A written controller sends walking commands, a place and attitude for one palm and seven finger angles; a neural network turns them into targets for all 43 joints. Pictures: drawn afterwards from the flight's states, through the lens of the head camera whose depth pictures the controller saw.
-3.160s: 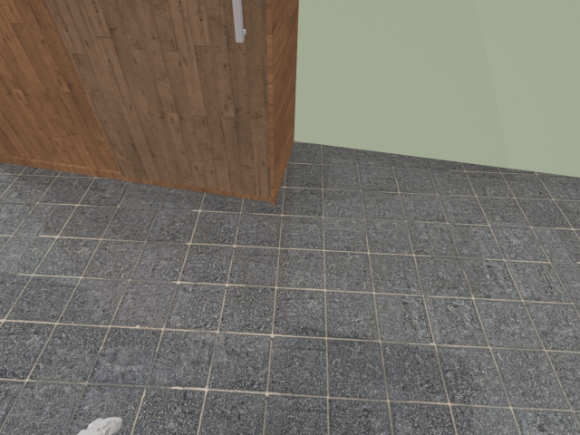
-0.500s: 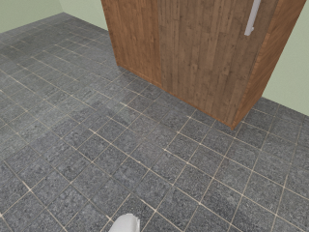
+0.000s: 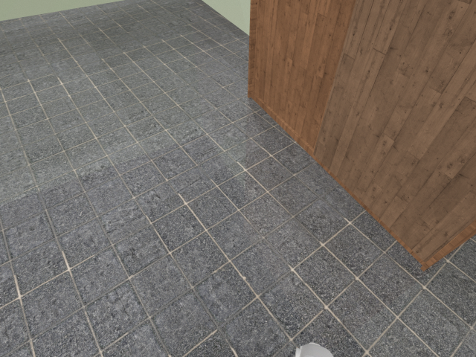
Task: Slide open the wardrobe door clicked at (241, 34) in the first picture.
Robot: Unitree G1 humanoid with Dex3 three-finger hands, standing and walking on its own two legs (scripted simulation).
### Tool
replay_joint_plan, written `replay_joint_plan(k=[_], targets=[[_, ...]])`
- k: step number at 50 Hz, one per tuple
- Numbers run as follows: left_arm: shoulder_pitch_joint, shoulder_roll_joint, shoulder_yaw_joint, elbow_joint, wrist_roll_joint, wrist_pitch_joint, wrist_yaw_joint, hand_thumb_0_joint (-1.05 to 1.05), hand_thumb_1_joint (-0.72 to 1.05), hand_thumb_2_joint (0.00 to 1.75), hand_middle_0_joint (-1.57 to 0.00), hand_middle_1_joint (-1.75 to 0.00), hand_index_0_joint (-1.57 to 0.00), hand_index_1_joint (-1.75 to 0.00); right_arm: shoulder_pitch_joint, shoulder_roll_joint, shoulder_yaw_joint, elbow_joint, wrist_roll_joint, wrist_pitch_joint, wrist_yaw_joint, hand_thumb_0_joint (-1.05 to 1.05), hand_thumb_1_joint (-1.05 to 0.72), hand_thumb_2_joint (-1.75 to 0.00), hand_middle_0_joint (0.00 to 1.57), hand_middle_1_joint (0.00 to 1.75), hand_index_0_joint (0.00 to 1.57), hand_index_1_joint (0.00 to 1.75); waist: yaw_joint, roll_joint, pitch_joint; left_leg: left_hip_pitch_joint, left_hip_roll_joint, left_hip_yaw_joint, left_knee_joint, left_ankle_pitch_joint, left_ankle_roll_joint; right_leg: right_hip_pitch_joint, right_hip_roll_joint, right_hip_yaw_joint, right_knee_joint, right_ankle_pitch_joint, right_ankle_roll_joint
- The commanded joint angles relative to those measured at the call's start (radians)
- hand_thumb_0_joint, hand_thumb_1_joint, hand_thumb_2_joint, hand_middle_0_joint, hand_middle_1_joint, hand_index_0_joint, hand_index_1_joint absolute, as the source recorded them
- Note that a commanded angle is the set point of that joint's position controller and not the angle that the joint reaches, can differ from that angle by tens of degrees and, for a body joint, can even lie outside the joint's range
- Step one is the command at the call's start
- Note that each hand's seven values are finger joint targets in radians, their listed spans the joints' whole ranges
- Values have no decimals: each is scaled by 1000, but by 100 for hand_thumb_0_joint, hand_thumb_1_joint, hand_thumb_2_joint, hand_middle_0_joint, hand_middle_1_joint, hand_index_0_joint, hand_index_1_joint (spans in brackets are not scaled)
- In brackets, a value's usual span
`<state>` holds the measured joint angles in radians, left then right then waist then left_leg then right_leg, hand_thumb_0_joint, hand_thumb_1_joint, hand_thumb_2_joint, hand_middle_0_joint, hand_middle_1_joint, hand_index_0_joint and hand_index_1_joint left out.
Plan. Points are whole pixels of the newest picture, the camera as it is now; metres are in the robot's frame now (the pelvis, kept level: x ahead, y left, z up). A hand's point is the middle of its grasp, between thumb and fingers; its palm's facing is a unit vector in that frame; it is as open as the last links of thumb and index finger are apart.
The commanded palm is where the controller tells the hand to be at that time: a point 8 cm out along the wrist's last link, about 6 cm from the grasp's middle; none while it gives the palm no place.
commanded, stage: walk to a spot facing it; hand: right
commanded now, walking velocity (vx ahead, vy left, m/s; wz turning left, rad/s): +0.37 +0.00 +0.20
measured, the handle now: out of the picture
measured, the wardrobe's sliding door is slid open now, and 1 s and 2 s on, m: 0.00 0.00 0.00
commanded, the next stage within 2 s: turn to face it in 0.68 s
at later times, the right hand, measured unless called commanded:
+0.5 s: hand (373, 329) +0.24 -0.25 -0.17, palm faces -0.11 +0.98 -0.14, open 7.4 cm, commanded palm none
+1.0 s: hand (287, 196) +0.54 -0.07 -0.15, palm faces -0.39 +0.89 -0.22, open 7.3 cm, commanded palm none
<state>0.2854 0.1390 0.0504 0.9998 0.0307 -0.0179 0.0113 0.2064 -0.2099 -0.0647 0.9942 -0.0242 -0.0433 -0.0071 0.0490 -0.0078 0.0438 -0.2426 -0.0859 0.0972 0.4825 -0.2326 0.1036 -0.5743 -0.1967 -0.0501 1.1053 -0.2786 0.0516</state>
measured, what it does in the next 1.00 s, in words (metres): walks ahead, turning left: right foot, then left foot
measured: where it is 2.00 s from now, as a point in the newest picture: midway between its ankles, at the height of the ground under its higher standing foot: (231, 314)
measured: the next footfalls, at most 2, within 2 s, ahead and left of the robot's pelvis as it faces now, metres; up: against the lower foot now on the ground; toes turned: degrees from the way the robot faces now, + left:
right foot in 0.22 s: +0.22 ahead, -0.16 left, +0.00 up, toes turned -6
left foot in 0.78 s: +0.42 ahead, +0.14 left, +0.00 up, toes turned +29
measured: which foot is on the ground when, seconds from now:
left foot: down 0.00-0.24, up 0.26-0.76, down 0.78-1.00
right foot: up 0.00-0.20, down 0.22-0.78, up 0.80-1.00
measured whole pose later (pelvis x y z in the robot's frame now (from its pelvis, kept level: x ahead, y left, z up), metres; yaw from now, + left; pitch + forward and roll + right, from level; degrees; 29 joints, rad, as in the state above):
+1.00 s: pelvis +0.37 +0.04 +0.00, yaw +21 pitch -2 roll +0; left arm 0.28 0.16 0.04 1.02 0.02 0.00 0.03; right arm 0.11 -0.15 -0.03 0.98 -0.02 -0.03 -0.02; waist 0.07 -0.04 0.07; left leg -0.28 -0.02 0.17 0.52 -0.21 0.10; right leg -0.52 -0.15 -0.04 1.10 -0.33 0.05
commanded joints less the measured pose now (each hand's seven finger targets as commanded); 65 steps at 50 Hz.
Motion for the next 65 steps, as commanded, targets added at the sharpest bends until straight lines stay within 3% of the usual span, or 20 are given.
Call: replay_joint_plan(k=[1, 7, 10, 12, 13, 15, 17, 20, 32, 35, 37, 39, 40, 43, 46, 57, 61, 62, 63, 65], targets=[[23, 75, 11, -50, 3, -11, -23, 0, 90, 90, -20, -30, -20, -30, 80, -101, -15, -25, 2, -29, 8, 0, -90, -90, 20, 30, 20, 30, -34, 127, 26, -71, 264, -251, -286, -35, 92, 29, 20, -20, -185, 83, 9], [-163, 96, 9, -108, -4, -37, -35, 0, 90, 90, -20, -30, -20, -30, 171, -128, -14, 7, 0, -26, 4, 0, -90, -90, 20, 30, 20, 30, -88, 106, 38, 59, 301, -302, -217, 93, 80, 123, 86, -52, -449, 41, -12], [-3, 155, 22, -53, -1, -54, -17, 0, 90, 90, -20, -30, -20, -30, 147, -121, -16, 5, 9, -20, 4, 0, -90, -90, 20, 30, 20, 30, 4, 24, -33, -53, 221, -234, 39, 240, 20, 502, 105, -57, -652, 84, -36], [230, 336, 59, -2, 8, -53, -6, 0, 90, 90, -20, -30, -20, -30, 158, -54, -3, -30, 16, -26, 19, 0, -90, -90, 20, 30, 20, 30, 65, -341, -190, -380, 62, -50, 603, -320, -63, 821, -317, 414, -811, 50, -189], [203, 276, 43, 4, 2, -51, 3, 0, 90, 90, -20, -30, -20, -30, 106, -92, -14, -26, 5, -19, 11, 0, -90, -90, 20, 30, 20, 30, 77, -255, -144, -413, 103, -121, 726, -297, -63, 719, -323, 424, -873, -69, -184], [76, 186, 19, -25, -2, -57, 5, 0, 90, 90, -20, -30, -20, -30, 55, -60, -21, -19, -3, -7, 30, 0, -90, -90, 20, 30, 20, 30, 14, -92, 39, -434, 178, -118, 772, -146, -69, 501, -248, 261, -922, -115, -156], [14, 141, 10, -27, -5, -68, 10, 0, 90, 90, -20, -30, -20, -30, 124, -23, -23, 8, -9, 17, 37, 0, -90, -90, 20, 30, 20, 30, -48, -91, 57, -375, 196, -102, 757, -53, -87, 411, -184, 84, -931, -25, -108], [27, 129, 13, -18, -9, -75, 15, 0, 90, 90, -20, -30, -20, -30, 144, 1, -32, 3, -11, 46, 40, 0, -90, -90, 20, 30, 20, 30, -66, -109, 50, -404, 210, -88, 749, 29, -110, 402, -163, -35, -950, 21, -118], [198, 146, 27, 46, 3, -60, 14, 0, 90, 90, -20, -30, -20, -30, -170, 23, -20, -121, -8, 43, 57, 0, -90, -90, 20, 30, 20, 30, 9, -141, 111, -425, 172, 48, 271, 56, -95, 613, -176, -240, -847, 441, -135], [173, 188, 41, 30, 0, -55, 14, 0, 90, 90, -20, -30, -20, -30, -82, -9, -26, -102, -10, 28, 55, 0, -90, -90, 20, 30, 20, 30, -49, -149, 24, -229, 86, 99, 178, -11, -41, 646, -176, -295, -635, 823, -116], [127, 220, 44, -2, -12, -49, 3, 0, 90, 90, -20, -30, -20, -30, 168, -89, -47, -35, -13, 10, 45, 0, -90, -90, 20, 30, 20, 30, -180, -87, -133, 177, 47, 120, 56, 101, -12, 495, -130, -328, -254, 813, -59], [113, 104, 22, -70, -35, -47, 5, 0, 90, 90, -20, -30, -20, -30, 309, -291, -80, -5, 16, -1, 20, 0, -90, -90, 20, 30, 20, 30, -193, 208, -317, 580, 531, -586, -26, 627, 188, -65, 95, -164, 355, -360, 20], [95, 132, 22, -66, -30, -45, 11, 0, 90, 90, -20, -30, -20, -30, 256, -275, -71, -30, 23, -1, 6, 0, -90, -90, 20, 30, 20, 30, -181, 141, -311, 447, 520, -506, -83, 640, 171, -37, 62, 1, 355, -261, -2], [130, 90, 10, 10, -7, -3, 13, 0, 90, 90, -20, -30, -20, -30, 3, -119, -20, -73, 15, -6, -12, 0, -90, -90, 20, 30, 20, 30, -44, 39, -92, 22, 411, -250, -164, 435, 77, 72, 4, 31, 239, -82, -11], [228, 49, -9, 56, -8, 32, 13, 0, 90, 90, -20, -30, -20, -30, -63, -76, 7, -67, 7, -14, -16, 0, -90, -90, 20, 30, 20, 30, 25, 80, -94, -80, 353, -73, -175, 463, 43, 166, 31, 25, 57, -57, 1], [-41, 74, 8, -58, -11, 43, -18, 0, 90, 90, -20, -30, -20, -30, -7, -107, -21, -67, -2, 25, -29, 0, -90, -90, 20, 30, 20, 30, -63, 110, 7, 27, 458, -28, -148, 263, 53, 137, 66, -38, -287, -112, -3], [16, 118, 21, -72, -6, 38, -21, 0, 90, 90, -20, -30, -20, -30, 13, -124, -34, -82, 10, 39, -23, 0, -90, -90, 20, 30, 20, 30, -28, 15, -64, 15, 410, 64, 86, 263, -36, 340, 98, -62, -569, 82, -31], [65, 192, 38, -75, -1, 30, -20, 0, 90, 90, -20, -30, -20, -30, 23, -90, -34, -100, 15, 45, -19, 0, -90, -90, 20, 30, 20, 30, -6, -187, -108, -115, 315, 112, 277, 71, -105, 449, -43, 161, -678, 328, -105], [106, 274, 53, -84, 2, 28, -15, 0, 90, 90, -20, -30, -20, -30, -10, -46, -19, -151, 20, 48, -16, 0, -90, -90, 20, 30, 20, 30, 13, -372, -88, -305, 190, 111, 493, -418, -172, 505, -247, 420, -753, 676, -250], [112, 267, 54, -65, -2, 24, 6, 0, 90, 90, -20, -30, -20, -30, -105, -62, -24, -167, 7, 56, -21, 0, -90, -90, 20, 30, 20, 30, 30, -198, -116, -387, 181, -65, 707, -372, -163, 499, -216, 437, -755, 545, -280]])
